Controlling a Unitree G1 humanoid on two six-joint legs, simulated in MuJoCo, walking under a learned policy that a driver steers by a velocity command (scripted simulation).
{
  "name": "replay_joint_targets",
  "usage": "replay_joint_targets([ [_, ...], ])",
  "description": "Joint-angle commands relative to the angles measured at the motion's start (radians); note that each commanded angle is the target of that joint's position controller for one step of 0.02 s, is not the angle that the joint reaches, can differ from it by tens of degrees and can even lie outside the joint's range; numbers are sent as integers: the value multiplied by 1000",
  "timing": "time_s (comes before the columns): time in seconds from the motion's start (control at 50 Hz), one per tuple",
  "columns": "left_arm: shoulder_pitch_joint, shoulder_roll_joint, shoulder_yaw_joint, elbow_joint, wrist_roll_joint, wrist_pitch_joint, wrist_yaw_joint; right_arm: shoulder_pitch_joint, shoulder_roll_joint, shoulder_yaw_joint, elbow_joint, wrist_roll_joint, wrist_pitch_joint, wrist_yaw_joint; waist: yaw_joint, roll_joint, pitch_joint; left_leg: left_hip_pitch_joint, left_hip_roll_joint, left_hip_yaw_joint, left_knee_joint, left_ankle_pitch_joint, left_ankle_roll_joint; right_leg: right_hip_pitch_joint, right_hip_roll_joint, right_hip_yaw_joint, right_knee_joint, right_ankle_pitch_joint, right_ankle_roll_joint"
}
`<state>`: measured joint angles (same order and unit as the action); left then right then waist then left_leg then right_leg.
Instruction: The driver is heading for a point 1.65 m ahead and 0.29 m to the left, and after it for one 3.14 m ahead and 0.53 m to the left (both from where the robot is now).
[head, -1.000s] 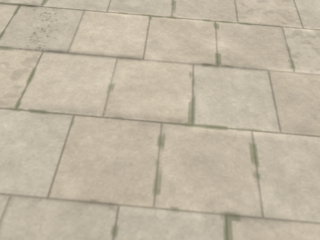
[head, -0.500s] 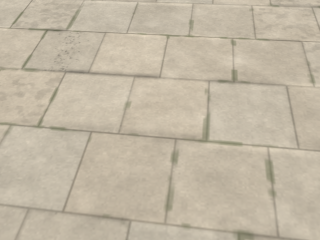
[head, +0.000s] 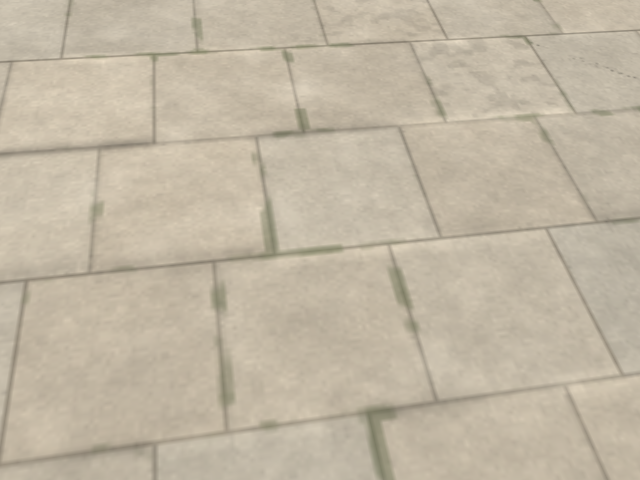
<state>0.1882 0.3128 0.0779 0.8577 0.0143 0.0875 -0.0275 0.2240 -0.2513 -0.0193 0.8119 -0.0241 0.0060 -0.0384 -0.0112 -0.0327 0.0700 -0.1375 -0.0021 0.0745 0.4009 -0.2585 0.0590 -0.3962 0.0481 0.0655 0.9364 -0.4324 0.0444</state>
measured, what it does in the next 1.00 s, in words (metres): walks ahead, turning left: right foot, then left foot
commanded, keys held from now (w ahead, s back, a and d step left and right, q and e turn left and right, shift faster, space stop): q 0.18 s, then w+q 0.52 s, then w+e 0.30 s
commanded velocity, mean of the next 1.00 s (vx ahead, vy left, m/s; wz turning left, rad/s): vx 0.29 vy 0.00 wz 0.22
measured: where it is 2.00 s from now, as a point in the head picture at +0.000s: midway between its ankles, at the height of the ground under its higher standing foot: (222, 327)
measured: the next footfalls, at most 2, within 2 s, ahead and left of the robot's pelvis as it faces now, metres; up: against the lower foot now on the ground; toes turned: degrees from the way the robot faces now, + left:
right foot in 0.14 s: +0.03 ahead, -0.13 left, +0.00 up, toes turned +2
left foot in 0.58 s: +0.10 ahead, +0.14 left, +0.00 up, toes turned +19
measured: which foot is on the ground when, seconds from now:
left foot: down 0.00-0.14, up 0.16-0.56, down 0.58-1.00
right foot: up 0.00-0.12, down 0.14-0.60, up 0.62-1.00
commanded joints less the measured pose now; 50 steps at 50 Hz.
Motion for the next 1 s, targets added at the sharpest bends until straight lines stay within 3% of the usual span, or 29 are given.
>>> replay_joint_targets([
  [0.02, -35, 40, -6, -65, -6, -11, 8, 36, -168, -40, -22, -2, -12, 10, -23, 184, -70, 99, 247, -176, -42, 605, 167, 5, 1, -39, -148, -24, -20],
  [0.06, -25, 22, -18, -50, -11, -12, 23, 22, -150, -29, -5, -4, -14, 21, -15, 203, -81, 53, 230, -183, -24, 642, 159, 121, 3, -64, -292, -5, -39],
  [0.1, 39, -5, -31, -9, -5, -21, 44, 3, -131, -16, 18, 8, -14, 31, 36, 177, -77, -8, 198, -190, 8, 610, 106, 292, -12, -84, -613, 238, -59],
  [0.12, 59, 32, -27, 4, 10, -35, 58, 25, -125, -12, 28, 14, -21, 32, 39, 134, -93, -92, 185, -197, 16, 524, 51, 442, -76, -19, -715, 404, -69],
  [0.14, 97, 110, -18, 6, 30, -53, 72, 61, -92, -2, 12, 19, -27, 36, 22, -13, -164, -187, 137, -162, 93, 241, 3, 591, -278, 162, -694, 595, -93],
  [0.16, 8, 155, -13, 1, 0, -55, 74, 87, -67, 3, 23, 31, -13, 30, -19, -135, -110, -133, 43, -88, 62, -106, -16, 394, -369, 176, -622, 779, -207],
  [0.18, -39, 114, -18, -9, -4, -61, 67, 68, -111, -8, 37, 20, 3, 22, -10, -115, -100, -99, 39, -87, 119, -166, -19, 363, -347, 142, -605, 711, -231],
  [0.2, -39, 107, -18, -9, -2, -65, 63, 34, -122, -13, 32, 17, 10, 23, 11, -132, -95, -147, 1, -69, 168, -175, -12, 372, -317, 132, -634, 490, -224],
  [0.22, 1, 133, -6, -1, 7, -62, 64, -4, -144, -26, 24, 12, 15, 28, 52, -155, -67, -246, -26, -47, 302, -242, -9, 394, -313, 163, -690, 239, -234],
  [0.24, 57, 138, -2, 12, 14, -62, 69, -36, -166, -40, 13, 1, 22, 39, 80, -151, -22, -347, -9, -69, 451, -280, -7, 384, -348, 205, -755, 56, -259],
  [0.28, 44, 110, -6, 10, 11, -70, 71, -3, -127, -43, 19, -2, 24, 58, 46, -104, 34, -439, 25, -110, 566, -230, -12, 362, -345, 190, -817, -98, -252],
  [0.36, 33, 81, -7, 3, 14, -113, 64, -29, -98, -49, 6, -4, 14, 81, 34, -74, 32, -461, 50, -78, 530, -120, -38, 373, -328, 82, -847, -30, -235],
  [0.44, 45, 113, 8, 3, 18, -141, 48, -86, -83, -45, -36, -5, 18, 112, 38, -91, 21, -364, 67, -44, 376, -81, -32, 310, -338, -15, -832, -7, -226],
  [0.5, 45, 143, 21, -4, 22, -148, 36, -103, -102, -50, -60, 0, 18, 124, 34, -97, 22, -257, 52, 2, 284, -89, -2, 245, -346, -63, -805, -39, -212],
  [0.56, 30, 153, 28, -13, 16, -140, 29, 5, -113, -58, -35, -10, 5, 117, -29, -38, 10, -58, -1, 58, 170, -67, 37, 142, -332, -148, -645, -25, -183],
  [0.58, 37, 128, 18, -17, 22, -137, 25, 128, -141, -73, 9, -17, -5, 108, -79, 39, -42, 94, -35, 38, 128, -112, 56, 74, -287, -214, -436, 76, -162],
  [0.6, 16, 45, -9, -61, 25, -136, 16, 281, -246, -105, 43, -21, -18, 86, -142, 323, -105, 243, 158, -322, -83, -392, 130, -108, -167, -328, -24, 87, -96],
  [0.62, -72, 24, -17, -136, 37, -142, 7, 300, -323, -113, 29, 3, -27, 81, -130, 412, -90, 282, 345, -856, -304, -576, 234, -400, -9, -173, 194, -162, -72],
  [0.64, -73, 79, -9, -123, 41, -145, 1, 233, -278, -101, 15, 7, -24, 74, -99, 223, -30, 235, 358, -763, -279, -513, 243, -441, -96, -54, 268, -90, -85],
  [0.66, -49, 89, -7, -106, 21, -154, -10, 168, -234, -89, -5, 6, -25, 70, -55, 148, -1, 161, 313, -648, -244, -379, 219, -396, -133, -42, 238, 39, -93],
  [0.68, -20, 89, -7, -84, 14, -161, -13, 124, -203, -80, -17, 7, -29, 65, -20, 100, 15, 112, 250, -537, -240, -209, 185, -337, -156, -40, 174, 116, -89],
  [0.72, 36, 79, -13, -45, 37, -147, -15, 85, -165, -65, -27, 13, -48, 54, 14, 104, -30, 113, 179, -389, -241, 75, 149, -253, -162, -61, 123, 212, -66],
  [0.74, 54, 68, -16, -32, 39, -135, -17, 102, -153, -59, -16, 16, -61, 53, 19, 100, -48, 122, 170, -342, -237, 214, 146, -238, -155, -79, 123, 236, -56],
  [0.78, 30, 53, -19, -32, 31, -119, -17, 146, -148, -56, 12, 22, -76, 53, 17, 89, -42, 143, 158, -266, -236, 393, 135, -266, -154, -100, 111, 272, -45],
  [0.84, -74, 41, -25, -62, 19, -111, -20, 207, -135, -47, 45, 16, -81, 50, -16, 90, -6, 177, 151, -189, -255, 502, 105, -347, -146, -120, 63, 328, -49],
  [0.96, -216, -3, -51, -109, 9, -123, -29, 230, -104, -26, 96, 0, -92, 31, -45, 88, 66, 202, 165, -55, -302, 643, 67, -292, -68, -152, -228, 431, -100],
  [1.0, -207, 0, -54, -113, 10, -126, -25, 219, -107, -20, 112, -1, -96, 20, -26, 89, 54, 241, 179, -16, -268, 858, 47, -206, -30, -189, -313, 425, -138],
])
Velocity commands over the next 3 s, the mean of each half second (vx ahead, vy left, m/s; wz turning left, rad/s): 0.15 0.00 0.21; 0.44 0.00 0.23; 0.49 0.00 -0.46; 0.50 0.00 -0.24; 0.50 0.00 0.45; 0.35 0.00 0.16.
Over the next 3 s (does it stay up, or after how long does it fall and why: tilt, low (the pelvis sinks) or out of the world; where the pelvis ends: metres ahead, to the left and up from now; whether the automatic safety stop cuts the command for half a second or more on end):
stays up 1.24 0.29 0.00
